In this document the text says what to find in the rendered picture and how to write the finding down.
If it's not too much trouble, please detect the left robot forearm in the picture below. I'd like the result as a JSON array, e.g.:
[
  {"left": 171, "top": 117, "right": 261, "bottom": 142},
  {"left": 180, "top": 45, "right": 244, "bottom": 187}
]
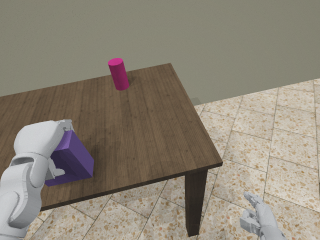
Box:
[{"left": 0, "top": 152, "right": 49, "bottom": 240}]

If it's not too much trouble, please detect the robot right hand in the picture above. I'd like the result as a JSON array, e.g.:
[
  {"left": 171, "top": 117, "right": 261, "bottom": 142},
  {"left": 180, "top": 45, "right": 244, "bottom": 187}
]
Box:
[{"left": 239, "top": 191, "right": 279, "bottom": 236}]

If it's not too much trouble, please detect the sponge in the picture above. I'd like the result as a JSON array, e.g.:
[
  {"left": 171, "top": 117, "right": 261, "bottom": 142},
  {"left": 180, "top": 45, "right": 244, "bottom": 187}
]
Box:
[{"left": 44, "top": 130, "right": 94, "bottom": 187}]

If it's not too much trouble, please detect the robot left hand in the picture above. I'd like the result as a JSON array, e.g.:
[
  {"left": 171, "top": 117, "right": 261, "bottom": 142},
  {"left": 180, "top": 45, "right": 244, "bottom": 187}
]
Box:
[{"left": 13, "top": 119, "right": 74, "bottom": 181}]

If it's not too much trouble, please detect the right robot forearm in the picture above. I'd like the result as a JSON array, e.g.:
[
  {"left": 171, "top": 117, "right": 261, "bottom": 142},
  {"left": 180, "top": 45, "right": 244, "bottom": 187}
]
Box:
[{"left": 259, "top": 226, "right": 288, "bottom": 240}]

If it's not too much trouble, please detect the table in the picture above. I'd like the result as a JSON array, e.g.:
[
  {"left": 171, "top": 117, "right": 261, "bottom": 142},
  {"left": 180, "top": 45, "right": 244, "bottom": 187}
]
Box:
[{"left": 0, "top": 63, "right": 223, "bottom": 237}]

